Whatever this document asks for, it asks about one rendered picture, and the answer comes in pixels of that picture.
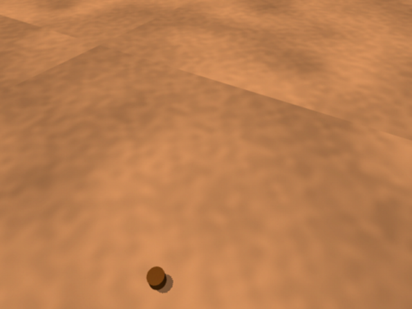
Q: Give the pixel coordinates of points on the tin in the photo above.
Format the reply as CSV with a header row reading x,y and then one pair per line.
x,y
156,278

